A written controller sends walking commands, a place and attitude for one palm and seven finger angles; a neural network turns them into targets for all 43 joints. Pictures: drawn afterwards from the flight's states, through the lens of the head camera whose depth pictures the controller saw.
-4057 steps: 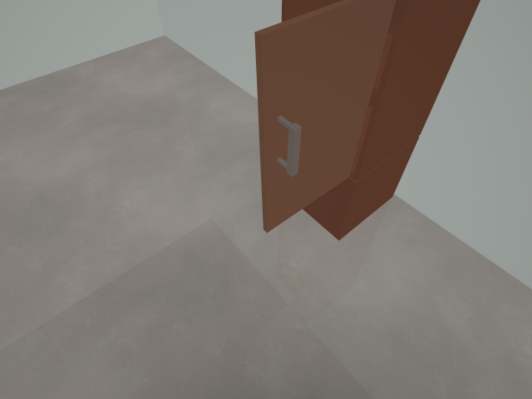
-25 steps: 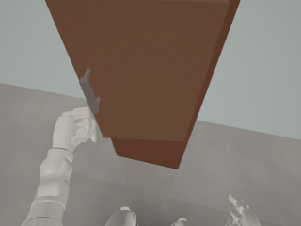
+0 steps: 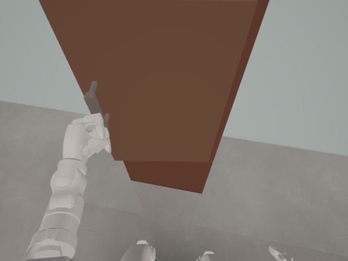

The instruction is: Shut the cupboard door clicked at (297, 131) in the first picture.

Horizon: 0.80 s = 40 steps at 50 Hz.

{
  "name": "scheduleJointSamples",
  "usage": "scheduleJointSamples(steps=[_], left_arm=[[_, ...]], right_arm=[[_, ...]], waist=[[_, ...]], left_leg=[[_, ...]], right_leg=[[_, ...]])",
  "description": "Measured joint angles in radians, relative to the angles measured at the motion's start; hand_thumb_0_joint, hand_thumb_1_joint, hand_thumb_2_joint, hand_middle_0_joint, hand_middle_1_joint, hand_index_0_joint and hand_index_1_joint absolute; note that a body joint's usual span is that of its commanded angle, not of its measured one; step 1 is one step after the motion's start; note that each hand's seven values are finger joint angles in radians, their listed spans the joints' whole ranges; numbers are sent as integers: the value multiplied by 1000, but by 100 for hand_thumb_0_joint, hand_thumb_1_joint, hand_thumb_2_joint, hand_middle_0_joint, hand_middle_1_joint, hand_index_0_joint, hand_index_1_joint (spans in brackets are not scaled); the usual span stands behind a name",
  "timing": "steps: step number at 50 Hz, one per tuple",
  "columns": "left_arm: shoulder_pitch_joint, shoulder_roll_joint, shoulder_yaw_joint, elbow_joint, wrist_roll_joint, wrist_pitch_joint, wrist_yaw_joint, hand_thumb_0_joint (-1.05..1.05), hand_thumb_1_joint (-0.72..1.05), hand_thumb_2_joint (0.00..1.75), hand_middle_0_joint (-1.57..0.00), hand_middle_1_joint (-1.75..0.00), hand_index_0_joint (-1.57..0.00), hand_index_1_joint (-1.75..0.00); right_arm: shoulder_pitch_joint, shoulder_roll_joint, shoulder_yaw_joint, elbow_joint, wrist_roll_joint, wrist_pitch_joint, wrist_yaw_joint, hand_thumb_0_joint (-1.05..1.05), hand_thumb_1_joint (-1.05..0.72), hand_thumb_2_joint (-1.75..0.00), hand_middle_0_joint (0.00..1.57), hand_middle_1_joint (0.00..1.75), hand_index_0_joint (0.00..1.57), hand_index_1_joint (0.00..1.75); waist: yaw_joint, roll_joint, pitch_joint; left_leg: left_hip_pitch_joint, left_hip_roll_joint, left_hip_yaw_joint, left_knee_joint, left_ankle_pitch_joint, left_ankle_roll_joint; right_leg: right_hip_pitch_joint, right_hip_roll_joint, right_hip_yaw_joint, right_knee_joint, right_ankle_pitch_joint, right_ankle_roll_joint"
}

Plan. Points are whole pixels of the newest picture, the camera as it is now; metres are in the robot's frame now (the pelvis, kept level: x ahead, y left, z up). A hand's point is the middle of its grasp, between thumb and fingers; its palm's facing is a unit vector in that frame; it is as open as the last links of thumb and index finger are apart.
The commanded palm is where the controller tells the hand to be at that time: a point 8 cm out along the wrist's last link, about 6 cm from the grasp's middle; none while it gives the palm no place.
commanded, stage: bring the fist close to the handle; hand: left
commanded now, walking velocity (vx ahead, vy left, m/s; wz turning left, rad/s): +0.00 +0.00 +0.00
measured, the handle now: (99, 108) +0.47 +0.20 +0.06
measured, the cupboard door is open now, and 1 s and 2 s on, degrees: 10 0 0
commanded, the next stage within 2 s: push the door shut along its arc in 0.12 s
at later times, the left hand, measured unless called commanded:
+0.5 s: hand (110, 129) +0.40 +0.16 +0.07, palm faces -0.06 -1.00 -0.03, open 3.1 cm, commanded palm +0.39 +0.21 +0.06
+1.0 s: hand (115, 111) +0.46 +0.16 +0.06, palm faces -0.17 -0.99 -0.04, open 3.1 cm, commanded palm +0.46 +0.19 +0.06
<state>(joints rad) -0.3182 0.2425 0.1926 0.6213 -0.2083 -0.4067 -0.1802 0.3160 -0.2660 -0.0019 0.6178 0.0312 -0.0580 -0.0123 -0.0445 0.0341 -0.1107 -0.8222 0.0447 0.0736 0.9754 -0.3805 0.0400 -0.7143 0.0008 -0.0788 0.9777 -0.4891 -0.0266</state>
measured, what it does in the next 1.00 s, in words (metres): stands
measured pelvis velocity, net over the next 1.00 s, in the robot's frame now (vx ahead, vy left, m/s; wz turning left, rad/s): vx -0.02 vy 0.00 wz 0.02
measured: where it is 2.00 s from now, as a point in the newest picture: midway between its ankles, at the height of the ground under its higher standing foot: outside the picture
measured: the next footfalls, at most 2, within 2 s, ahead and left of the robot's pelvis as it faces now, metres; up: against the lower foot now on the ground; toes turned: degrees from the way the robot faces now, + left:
none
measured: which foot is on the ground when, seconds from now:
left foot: down 0.00-1.00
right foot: down 0.00-1.00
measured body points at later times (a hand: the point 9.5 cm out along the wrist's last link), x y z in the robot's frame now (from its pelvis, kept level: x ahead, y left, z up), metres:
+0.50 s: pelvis -0.01 +0.00 -0.01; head +0.06 +0.00 +0.44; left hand +0.40 +0.22 +0.07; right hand +0.11 -0.26 -0.11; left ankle +0.06 +0.10 -0.68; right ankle +0.00 -0.10 -0.68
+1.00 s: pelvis -0.02 +0.00 -0.02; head +0.08 +0.01 +0.41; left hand +0.46 +0.21 +0.07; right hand +0.03 -0.28 -0.14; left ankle +0.06 +0.10 -0.68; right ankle +0.00 -0.10 -0.68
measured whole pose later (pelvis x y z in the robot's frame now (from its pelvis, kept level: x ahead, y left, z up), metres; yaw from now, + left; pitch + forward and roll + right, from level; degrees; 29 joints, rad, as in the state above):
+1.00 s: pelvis -0.02 +0.00 -0.02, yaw +1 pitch +19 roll -3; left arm -0.85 0.42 0.21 1.13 -0.18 -0.41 -0.35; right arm 0.35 -0.29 0.01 0.69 0.03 -0.07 -0.02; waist -0.11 0.04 -0.12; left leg -1.04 0.05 0.03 1.10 -0.38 0.04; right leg -0.91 0.00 -0.12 1.09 -0.50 -0.04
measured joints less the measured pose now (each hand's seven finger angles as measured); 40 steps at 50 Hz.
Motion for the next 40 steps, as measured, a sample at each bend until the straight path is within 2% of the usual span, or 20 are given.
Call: scheduleJointSamples(steps=[16,26,33,40], left_arm=[[-46,2,-17,43,9,-11,-9,1,90,90,-130,-150,-130,-150],[-209,49,7,210,19,-11,-66,1,90,90,-131,-150,-130,-150],[-310,85,14,321,13,-23,-109,1,90,90,-134,-150,-130,-150],[-418,129,9,416,16,-17,-134,1,90,90,-133,-150,-131,-150]], right_arm=[[-37,6,9,-5,1,-4,-3,1,-90,-89,20,30,20,30],[-40,3,18,9,0,-3,-12,1,-90,-89,20,30,20,30],[-8,-9,12,35,3,4,-12,1,-90,-89,20,30,20,30],[15,-16,7,62,1,3,-12,1,-90,-89,20,30,20,30]], waist=[[6,3,-2],[-14,-1,4],[-18,4,3],[-36,9,-1]], left_leg=[[-8,-4,-9,6,2,-1],[-50,-2,-20,34,0,-4],[-92,-3,-29,56,-1,-4],[-151,-3,-41,85,-1,-4]], right_leg=[[-3,-2,-8,5,-1,-1],[-41,-1,-19,32,-7,-6],[-78,-2,-27,53,-12,-8],[-131,-2,-38,79,-14,-10]])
